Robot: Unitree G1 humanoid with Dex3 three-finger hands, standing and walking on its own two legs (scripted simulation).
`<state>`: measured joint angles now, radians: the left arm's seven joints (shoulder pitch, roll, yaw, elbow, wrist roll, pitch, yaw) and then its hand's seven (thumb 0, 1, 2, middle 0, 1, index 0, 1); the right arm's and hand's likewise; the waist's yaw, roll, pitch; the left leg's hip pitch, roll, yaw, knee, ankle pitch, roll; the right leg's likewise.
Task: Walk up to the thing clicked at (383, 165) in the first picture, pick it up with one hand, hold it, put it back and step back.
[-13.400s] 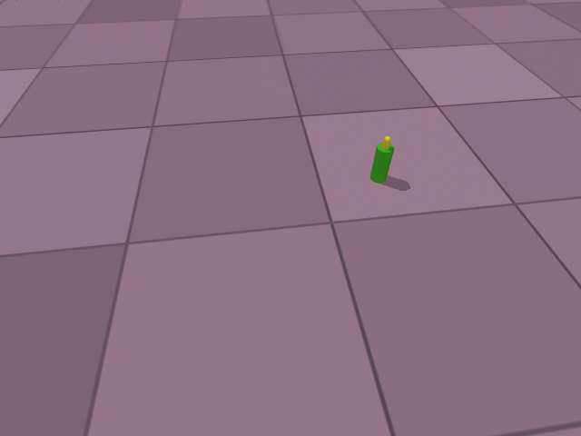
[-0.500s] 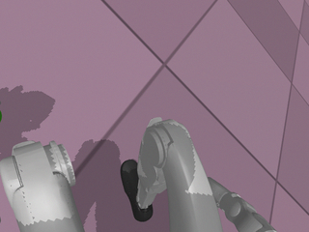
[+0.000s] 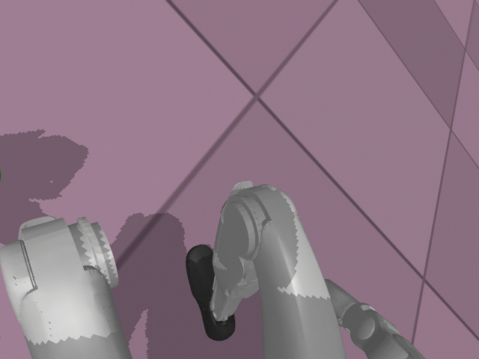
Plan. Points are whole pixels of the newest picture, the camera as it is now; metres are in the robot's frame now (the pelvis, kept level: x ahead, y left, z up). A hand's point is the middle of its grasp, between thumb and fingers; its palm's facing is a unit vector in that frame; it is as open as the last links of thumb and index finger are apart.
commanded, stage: settle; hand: left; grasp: from the side
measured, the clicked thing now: out of the picture +0.44 +0.29 -0.16
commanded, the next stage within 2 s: lift in 1.74 s
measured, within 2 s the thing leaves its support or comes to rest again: leaves its support in 0.10 s
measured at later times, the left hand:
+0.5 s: hand out of the picture +0.41 +0.33 -0.04, palm faces +0.35 -0.94 -0.06, open 11.7 cm
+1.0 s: hand out of the picture +0.42 +0.31 +0.03, palm faces +0.34 -0.94 -0.05, open 11.7 cm
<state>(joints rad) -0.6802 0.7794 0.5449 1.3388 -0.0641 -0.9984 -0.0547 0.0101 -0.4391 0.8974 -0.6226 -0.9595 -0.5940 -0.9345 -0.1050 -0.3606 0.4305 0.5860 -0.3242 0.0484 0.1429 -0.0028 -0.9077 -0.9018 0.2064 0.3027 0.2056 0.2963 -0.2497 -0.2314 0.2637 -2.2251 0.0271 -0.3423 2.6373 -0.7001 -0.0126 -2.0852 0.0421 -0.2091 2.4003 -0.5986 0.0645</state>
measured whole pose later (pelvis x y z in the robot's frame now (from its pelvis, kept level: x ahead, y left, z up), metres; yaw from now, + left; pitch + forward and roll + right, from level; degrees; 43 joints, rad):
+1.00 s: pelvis +0.03 -0.02 +0.07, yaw +9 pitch +31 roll -6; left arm -0.55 0.45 0.47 0.81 -0.16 -0.57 -0.22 0.02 -0.60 1.09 -0.65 -1.01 -0.62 -0.98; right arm 0.06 -0.30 0.07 0.68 -0.09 0.03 0.06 0.00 -0.92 -0.90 0.20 0.30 0.20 0.30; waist -0.12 -0.01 -0.07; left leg -2.19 0.03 -0.14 2.35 -0.72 -0.03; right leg -2.13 -0.03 -0.07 2.27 -0.70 0.02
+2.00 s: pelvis +0.03 -0.02 +0.11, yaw +11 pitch +33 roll -4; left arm -0.55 0.38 0.45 0.83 -0.14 -0.54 -0.22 0.02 -0.61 1.10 -0.65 -1.02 -0.62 -0.99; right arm 0.11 -0.28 0.02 0.70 -0.06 -0.02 0.04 0.00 -0.93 -0.91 0.20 0.30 0.20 0.30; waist -0.11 0.01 -0.13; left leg -2.08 0.03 -0.09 2.20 -0.70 -0.02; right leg -2.05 -0.03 -0.03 2.16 -0.69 0.01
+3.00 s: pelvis +0.07 +0.00 +0.34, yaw +13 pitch +22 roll -3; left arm -0.16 0.25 0.20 0.39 -0.18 -0.31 -0.05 0.02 -0.60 1.11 -0.64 -1.02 -0.61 -1.00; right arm 0.18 -0.23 0.00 0.64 0.02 -0.07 -0.04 0.01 -0.91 -0.90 0.20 0.30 0.20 0.30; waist -0.05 0.02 -0.16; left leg -1.21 0.05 -0.04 1.42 -0.59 -0.01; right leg -1.17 -0.03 -0.05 1.37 -0.58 0.02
